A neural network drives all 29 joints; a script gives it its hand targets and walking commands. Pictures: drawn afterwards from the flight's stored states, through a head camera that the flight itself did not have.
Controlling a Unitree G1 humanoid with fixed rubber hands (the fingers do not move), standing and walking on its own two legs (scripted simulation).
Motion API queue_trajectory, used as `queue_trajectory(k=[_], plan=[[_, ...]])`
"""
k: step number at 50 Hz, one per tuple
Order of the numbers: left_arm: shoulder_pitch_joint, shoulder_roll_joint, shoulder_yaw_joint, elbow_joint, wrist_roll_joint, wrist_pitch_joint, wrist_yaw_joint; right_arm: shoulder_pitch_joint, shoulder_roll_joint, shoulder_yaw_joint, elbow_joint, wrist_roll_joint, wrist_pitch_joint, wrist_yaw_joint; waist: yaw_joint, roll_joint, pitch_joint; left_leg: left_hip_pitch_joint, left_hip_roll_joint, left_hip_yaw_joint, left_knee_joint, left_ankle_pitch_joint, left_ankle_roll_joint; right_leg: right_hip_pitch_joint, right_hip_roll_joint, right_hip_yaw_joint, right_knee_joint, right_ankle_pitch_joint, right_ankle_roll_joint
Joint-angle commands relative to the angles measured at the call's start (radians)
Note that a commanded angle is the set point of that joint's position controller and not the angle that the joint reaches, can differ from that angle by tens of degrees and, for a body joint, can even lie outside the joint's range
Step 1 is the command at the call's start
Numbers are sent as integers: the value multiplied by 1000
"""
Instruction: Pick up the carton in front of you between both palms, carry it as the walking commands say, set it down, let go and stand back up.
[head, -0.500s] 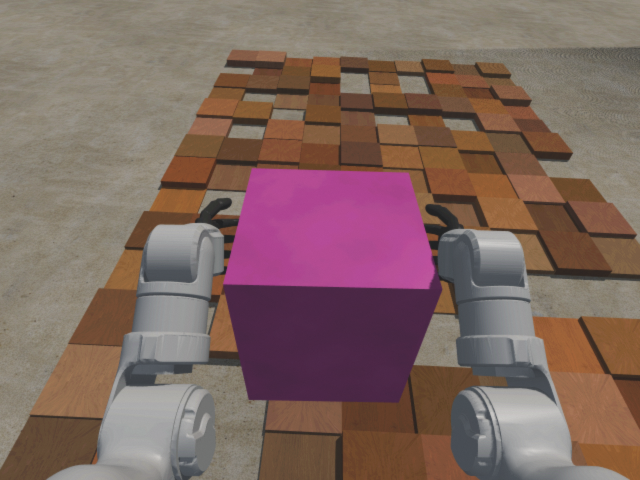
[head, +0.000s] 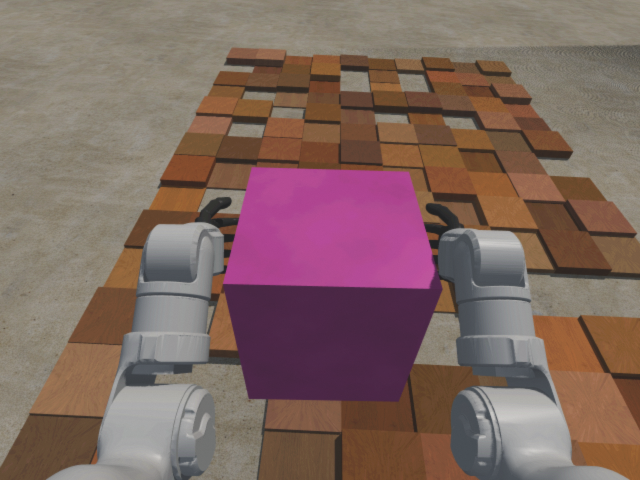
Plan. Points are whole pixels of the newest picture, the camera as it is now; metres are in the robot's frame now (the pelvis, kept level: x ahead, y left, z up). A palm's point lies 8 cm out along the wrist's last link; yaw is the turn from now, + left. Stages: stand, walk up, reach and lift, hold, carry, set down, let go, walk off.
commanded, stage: carry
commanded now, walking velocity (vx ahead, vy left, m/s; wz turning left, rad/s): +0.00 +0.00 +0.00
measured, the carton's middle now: (327, 287) +0.35 +0.00 +0.06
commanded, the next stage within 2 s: none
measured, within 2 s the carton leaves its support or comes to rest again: neither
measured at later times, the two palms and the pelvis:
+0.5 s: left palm (225, 184) +0.42 +0.13 +0.17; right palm (453, 185) +0.43 -0.17 +0.17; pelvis +0.07 -0.02 -0.01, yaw +0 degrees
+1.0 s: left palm (231, 132) +0.69 +0.18 +0.09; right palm (387, 143) +0.67 -0.12 +0.09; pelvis +0.30 +0.05 -0.04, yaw -1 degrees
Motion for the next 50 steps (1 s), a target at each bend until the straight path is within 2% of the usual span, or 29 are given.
queue_trajectory(k=[1, 6, 9, 11, 12, 15, 17, 19, 20, 21, 22, 23, 24, 25, 28, 30, 31, 34, 35, 36, 37, 38, 39, 40, 41, 42, 43, 45, 50], plan=[[-698, -1118, -530, -95, -412, -24, -230, -748, 1116, 523, -130, 429, -28, 243, -5, 9, -354, 157, 156, -115, -18, 433, -40, 91, -112, 101, -38, 303, -55], [-698, -1118, -531, -95, -412, -24, -230, -748, 1116, 524, -131, 429, -28, 243, -5, 9, -354, 157, 157, -114, -18, 433, -40, 92, -113, 100, -38, 305, -55], [-741, -1117, -544, -131, -427, -22, -226, -790, 1113, 539, -164, 443, -27, 239, -7, 10, -345, 143, 156, -125, -43, 170, -19, 57, -96, 88, -34, 48, -53], [-784, -1106, -550, -159, -443, -11, -219, -821, 1091, 545, -197, 455, -20, 229, -20, 57, -295, 123, 181, -200, -101, -122, 28, -49, -50, 60, 25, -198, -48], [-814, -1095, -551, -174, -450, -2, -214, -843, 1073, 545, -213, 460, -13, 222, -29, 93, -257, 130, 213, -255, -131, -194, 57, -120, -28, 33, 68, -233, -39], [-836, -1043, -545, -195, -458, 31, -195, -875, 1011, 542, -246, 476, 15, 197, -40, 109, -251, 231, 275, -311, -88, -28, 125, -231, 0, -31, 85, -203, -33], [-803, -1004, -515, -166, -440, 54, -185, -876, 993, 531, -240, 480, 40, 189, -31, 85, -288, 205, 252, -269, -42, 27, 116, -149, 14, -29, 21, -187, -49], [-784, -984, -484, -121, -424, 73, -182, -884, 990, 515, -209, 475, 62, 189, 1, 46, -309, 54, 178, -153, 79, 128, 53, 57, -14, 51, -46, -154, -93], [-765, -968, -466, -92, -412, 79, -182, -881, 998, 508, -184, 474, 72, 193, 33, -42, -316, -132, 102, -44, 234, 193, -7, 239, -88, 185, -71, -38, -146], [-744, -952, -449, -63, -398, 82, -181, -890, 1007, 501, -161, 470, 81, 197, 61, -179, -300, -382, 29, 11, 336, 54, -52, 430, -180, 349, -66, 196, -223], [-739, -953, -436, -54, -390, 83, -181, -903, 1009, 491, -134, 463, 85, 201, 87, -253, -289, -608, -5, 1, 485, -308, -55, 563, -273, 492, -87, 368, -297], [-764, -959, -432, -64, -388, 84, -183, -900, 1016, 476, -98, 456, 86, 204, 109, -209, -262, -737, 14, -54, 555, -455, -37, 593, -332, 573, -94, 411, -342], [-811, -977, -436, -82, -394, 84, -187, -898, 1029, 459, -72, 445, 86, 206, 111, -138, -257, -780, 38, -80, 608, -448, -24, 602, -352, 581, -90, 422, -340], [-870, -1001, -456, -117, -418, 81, -193, -899, 1038, 447, -65, 439, 84, 206, 111, -103, -255, -779, 63, -91, 588, -386, -16, 577, -347, 543, -112, 368, -305], [-1035, -1063, -505, -238, -507, 73, -204, -949, 1049, 432, -114, 430, 83, 189, 81, -139, -243, -541, 56, -38, 379, -108, -45, 381, -257, 340, -214, 261, -185], [-1033, -1069, -503, -247, -526, 79, -205, -931, 1031, 415, -126, 409, 90, 172, 65, -176, -254, -366, 35, -3, 263, 77, -47, 272, -194, 192, -196, 326, -128], [-1012, -1073, -503, -228, -527, 85, -206, -896, 1017, 406, -113, 393, 96, 166, 65, -182, -261, -339, 49, -28, 211, 190, -46, 284, -179, 155, -161, 379, -106], [-924, -1075, -486, -141, -499, 92, -211, -830, 987, 380, -65, 356, 109, 170, 23, -129, -321, -129, 12, 41, 36, 375, -38, 290, -142, 61, 5, 597, -48], [-908, -1078, -481, -113, -487, 92, -212, -808, 984, 375, -41, 352, 109, 177, -15, -82, -358, 15, -4, 86, -35, 440, -38, 259, -111, 14, 149, 600, -29], [-895, -1076, -473, -90, -472, 91, -214, -809, 979, 368, -31, 351, 106, 187, -55, -31, -396, 193, 2, 111, -35, 404, -40, 151, -74, -19, 336, 488, -16], [-893, -1058, -458, -62, -455, 88, -215, -802, 988, 360, -13, 353, 104, 199, -79, 52, -410, 373, 114, -14, 56, 374, -41, -89, -41, 8, 552, 55, -16], [-869, -1057, -437, -8, -442, 94, -214, -803, 988, 342, 23, 351, 102, 206, -42, 202, -397, 427, 283, -260, 186, 795, -43, -265, 6, 38, 731, -364, -7], [-908, -1081, -426, 5, -441, 99, -213, -858, 944, 333, 21, 343, 97, 203, -42, 348, -505, 537, 429, -589, 71, 515, 138, -418, 59, 95, 875, -325, -4], [-929, -1082, -428, -24, -429, 95, -212, -887, 995, 360, -13, 373, 90, 210, -50, 277, -458, 447, 425, -646, -44, 105, 171, -498, -2, 100, 903, -287, -13], [-980, -1104, -441, -69, -430, 91, -210, -959, 1041, 394, -88, 405, 80, 219, -49, 200, -397, 361, 378, -597, -79, -1, 162, -526, -20, 85, 913, -257, -18], [-998, -1120, -452, -112, -433, 85, -204, -1029, 1080, 426, -163, 439, 74, 224, -38, 118, -372, 289, 351, -544, -86, 8, 149, -518, -43, 86, 899, -222, -22], [-1007, -1133, -459, -154, -439, 80, -197, -1084, 1109, 453, -228, 465, 68, 225, -29, 88, -369, 232, 342, -489, -94, 55, 151, -488, -67, 96, 853, -157, -27], [-968, -1136, -476, -204, -437, 73, -180, -1090, 1134, 495, -306, 493, 63, 220, -26, 90, -400, 216, 318, -404, -89, 106, 147, -481, -77, 75, 835, -130, -27], [-775, -1102, -523, -210, -376, 55, -163, -916, 1123, 555, -314, 476, 52, 219, -56, 66, -434, 399, 287, -324, 5, 409, 161, -688, -85, 43, 742, -89, -15]])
